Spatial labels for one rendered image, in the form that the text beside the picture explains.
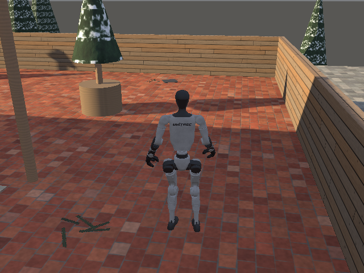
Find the robot right upper arm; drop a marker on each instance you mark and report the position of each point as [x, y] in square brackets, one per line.
[203, 129]

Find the left robot foot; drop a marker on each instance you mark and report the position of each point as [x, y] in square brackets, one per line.
[172, 225]

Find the left robot hand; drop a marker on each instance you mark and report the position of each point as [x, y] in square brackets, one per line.
[148, 159]

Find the right robot hand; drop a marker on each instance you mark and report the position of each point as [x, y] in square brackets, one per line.
[211, 155]

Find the robot left upper arm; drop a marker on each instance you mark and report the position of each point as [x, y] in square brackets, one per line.
[164, 120]

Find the robot left forearm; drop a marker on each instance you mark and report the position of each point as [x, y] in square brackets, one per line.
[152, 149]

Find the robot right forearm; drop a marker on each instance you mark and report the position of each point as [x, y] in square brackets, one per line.
[210, 146]

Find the robot head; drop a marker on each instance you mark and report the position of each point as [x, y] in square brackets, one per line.
[182, 99]

